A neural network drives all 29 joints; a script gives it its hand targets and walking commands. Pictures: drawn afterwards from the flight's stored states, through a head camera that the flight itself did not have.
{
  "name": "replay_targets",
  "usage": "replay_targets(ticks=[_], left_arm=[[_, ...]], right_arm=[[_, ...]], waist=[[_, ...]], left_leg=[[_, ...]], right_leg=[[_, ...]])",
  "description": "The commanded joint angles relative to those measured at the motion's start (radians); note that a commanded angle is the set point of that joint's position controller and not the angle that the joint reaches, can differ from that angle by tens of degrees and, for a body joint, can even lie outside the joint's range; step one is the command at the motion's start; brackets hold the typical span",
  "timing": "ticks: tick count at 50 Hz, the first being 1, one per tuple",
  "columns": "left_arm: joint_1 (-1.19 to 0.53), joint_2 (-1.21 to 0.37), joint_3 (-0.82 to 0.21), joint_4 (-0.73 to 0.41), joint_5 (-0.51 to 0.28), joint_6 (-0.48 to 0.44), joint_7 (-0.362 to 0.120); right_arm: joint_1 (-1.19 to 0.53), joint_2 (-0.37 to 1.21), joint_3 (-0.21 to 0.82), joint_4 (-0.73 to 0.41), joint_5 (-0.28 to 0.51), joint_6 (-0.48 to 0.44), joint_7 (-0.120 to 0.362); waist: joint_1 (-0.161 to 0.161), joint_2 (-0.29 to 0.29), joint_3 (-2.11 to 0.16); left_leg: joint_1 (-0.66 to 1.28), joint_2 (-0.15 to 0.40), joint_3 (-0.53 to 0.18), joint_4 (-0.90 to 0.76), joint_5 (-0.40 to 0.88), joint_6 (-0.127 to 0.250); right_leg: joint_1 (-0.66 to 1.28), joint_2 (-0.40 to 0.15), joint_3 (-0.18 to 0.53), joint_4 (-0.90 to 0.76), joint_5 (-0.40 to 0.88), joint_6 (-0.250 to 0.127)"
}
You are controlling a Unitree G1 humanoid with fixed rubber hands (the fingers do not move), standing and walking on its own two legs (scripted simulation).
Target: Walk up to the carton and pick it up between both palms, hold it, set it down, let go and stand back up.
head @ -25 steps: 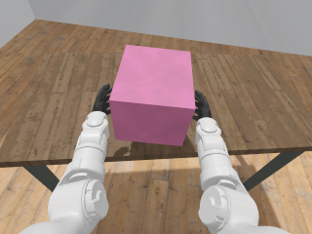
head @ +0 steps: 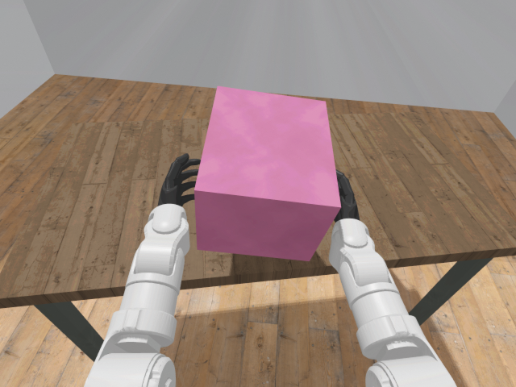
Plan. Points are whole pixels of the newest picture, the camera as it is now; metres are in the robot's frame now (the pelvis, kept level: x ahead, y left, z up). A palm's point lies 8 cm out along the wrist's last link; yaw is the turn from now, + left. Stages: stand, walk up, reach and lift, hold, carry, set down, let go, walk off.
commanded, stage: reach and lift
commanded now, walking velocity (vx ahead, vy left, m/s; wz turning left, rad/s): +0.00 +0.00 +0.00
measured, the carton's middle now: (263, 173) +0.42 -0.02 +0.13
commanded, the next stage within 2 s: hold in 1.24 s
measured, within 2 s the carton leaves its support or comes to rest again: neither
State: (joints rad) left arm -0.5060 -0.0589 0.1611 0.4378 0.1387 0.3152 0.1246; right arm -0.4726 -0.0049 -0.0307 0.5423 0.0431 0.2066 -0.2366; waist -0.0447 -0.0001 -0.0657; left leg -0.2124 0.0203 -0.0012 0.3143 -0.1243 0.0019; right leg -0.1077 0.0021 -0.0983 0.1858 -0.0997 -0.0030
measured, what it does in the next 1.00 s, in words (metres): stands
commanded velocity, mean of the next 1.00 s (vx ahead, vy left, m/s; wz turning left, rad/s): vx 0.00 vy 0.00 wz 0.00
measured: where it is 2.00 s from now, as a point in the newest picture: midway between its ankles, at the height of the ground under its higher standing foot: outside the picture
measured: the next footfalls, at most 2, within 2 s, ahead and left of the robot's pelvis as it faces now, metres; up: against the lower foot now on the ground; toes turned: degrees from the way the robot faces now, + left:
none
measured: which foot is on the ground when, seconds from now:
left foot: down 0.00-1.00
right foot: down 0.00-1.00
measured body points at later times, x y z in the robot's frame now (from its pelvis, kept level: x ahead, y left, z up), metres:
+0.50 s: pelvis -0.01 -0.01 +0.00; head -0.03 +0.01 +0.45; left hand +0.38 +0.13 +0.14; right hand +0.37 -0.15 +0.12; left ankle +0.02 +0.11 -0.75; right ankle +0.00 -0.12 -0.75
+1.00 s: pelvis +0.00 +0.00 +0.00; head +0.01 +0.02 +0.45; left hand +0.37 +0.13 +0.14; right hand +0.36 -0.15 +0.12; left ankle +0.02 +0.11 -0.75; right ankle +0.00 -0.12 -0.75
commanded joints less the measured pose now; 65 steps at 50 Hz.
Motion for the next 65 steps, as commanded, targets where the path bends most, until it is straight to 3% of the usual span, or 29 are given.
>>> replay_targets(ticks=[1,6,10,15,17,22,25,28,31,36,38,41,48,54,61,65], left_arm=[[-0.736,-0.588,-0.463,-0.25,-0.086,-0.031,-0.223],[-0.822,-0.546,-0.432,-0.223,-0.075,-0.015,-0.215],[-0.852,-0.545,-0.415,-0.221,-0.079,-0.003,-0.22],[-0.814,-0.505,-0.332,-0.169,-0.037,0.035,-0.24],[-0.792,-0.493,-0.308,-0.152,-0.016,0.061,-0.253],[-0.711,-0.485,-0.282,-0.187,0.012,0.098,-0.277],[-0.663,-0.538,-0.383,-0.351,-0.02,0.096,-0.272],[-0.591,-0.55,-0.455,-0.43,-0.033,0.105,-0.27],[-0.558,-0.54,-0.511,-0.51,-0.049,0.121,-0.264],[-0.557,-0.5,-0.535,-0.576,-0.051,0.167,-0.243],[-0.575,-0.495,-0.552,-0.607,-0.063,0.174,-0.232],[-0.544,-0.525,-0.579,-0.673,-0.077,0.181,-0.223],[-0.471,-0.482,-0.529,-0.664,-0.057,0.241,-0.237],[-0.497,-0.461,-0.524,-0.72,-0.053,0.256,-0.249],[-0.513,-0.432,-0.486,-0.685,-0.036,0.299,-0.267],[-0.556,-0.413,-0.443,-0.634,-0.023,0.312,-0.275]], right_arm=[[-0.864,0.533,0.315,-0.39,0.012,-0.089,0.167],[-0.914,0.542,0.237,-0.305,-0.045,-0.102,0.183],[-0.948,0.574,0.223,-0.292,-0.048,-0.099,0.175],[-0.919,0.573,0.21,-0.236,-0.039,-0.073,0.16],[-0.909,0.549,0.201,-0.204,-0.04,-0.058,0.152],[-0.874,0.51,0.218,-0.271,-0.01,-0.056,0.128],[-0.843,0.53,0.288,-0.411,0.037,-0.074,0.112],[-0.788,0.503,0.357,-0.511,0.066,-0.078,0.097],[-0.737,0.464,0.385,-0.554,0.067,-0.061,0.097],[-0.697,0.416,0.371,-0.546,0.075,-0.04,0.11],[-0.713,0.423,0.376,-0.57,0.092,-0.044,0.115],[-0.688,0.436,0.406,-0.623,0.111,-0.041,0.114],[-0.679,0.413,0.413,-0.67,0.109,-0.003,0.095],[-0.676,0.407,0.403,-0.679,0.106,0.0,0.092],[-0.684,0.393,0.374,-0.612,0.114,0.022,0.087],[-0.724,0.391,0.337,-0.56,0.101,0.032,0.086]], waist=[[-0.017,0.024,-0.473],[-0.019,0.044,-0.464],[-0.027,0.039,-0.528],[-0.007,0.02,-0.476],[-0.017,0.006,-0.43],[-0.023,-0.006,-0.383],[-0.044,0.012,-0.489],[-0.061,0.047,-0.506],[-0.065,0.059,-0.443],[-0.064,0.067,-0.34],[-0.057,0.068,-0.362],[-0.051,0.064,-0.421],[-0.037,0.012,-0.422],[-0.036,0.027,-0.432],[-0.043,0.021,-0.347],[-0.043,0.018,-0.29]], left_leg=[[0.18,-0.033,-0.036,-0.015,0.139,-0.035],[0.117,-0.047,-0.007,-0.028,-0.044,-0.012],[0.102,-0.054,-0.003,-0.008,-0.033,0.006],[0.058,-0.063,0.006,-0.01,-0.029,0.029],[0.079,-0.06,-0.001,-0.015,-0.008,0.028],[0.121,-0.055,-0.013,-0.012,0.086,0.015],[0.206,-0.052,-0.026,0.013,0.28,-0.007],[0.254,-0.049,-0.044,0.034,0.418,-0.027],[0.288,-0.043,-0.049,0.035,0.432,-0.043],[0.297,-0.032,-0.041,0.018,0.318,-0.058],[0.306,-0.031,-0.04,0.023,0.308,-0.057],[0.342,-0.031,-0.046,0.037,0.398,-0.053],[0.34,-0.037,-0.041,0.029,0.423,-0.029],[0.341,-0.043,-0.032,0.017,0.405,-0.029],[0.318,-0.042,-0.017,-0.009,0.323,-0.026],[0.274,-0.043,-0.01,-0.028,0.21,-0.02]], right_leg=[[0.097,0.048,0.029,0.017,0.109,0.0],[0.067,0.027,0.02,0.026,-0.031,0.006],[0.095,0.017,0.033,0.047,-0.008,0.014],[0.164,0.006,0.046,0.056,0.03,0.025],[0.168,0.007,0.038,0.056,0.054,0.027],[0.217,0.021,0.028,0.05,0.155,0.027],[0.267,0.038,0.032,0.059,0.335,0.025],[0.303,0.045,0.029,0.056,0.445,0.015],[0.257,0.048,0.015,0.03,0.383,0.011],[0.172,0.05,-0.001,0.009,0.22,0.0],[0.159,0.048,0.003,0.012,0.212,0.001],[0.179,0.054,0.009,0.022,0.289,0.007],[0.245,0.043,0.014,0.02,0.367,0.028],[0.253,0.04,0.008,0.022,0.367,0.027],[0.26,0.034,0.007,0.01,0.308,0.028],[0.252,0.031,0.002,0.007,0.222,0.027]])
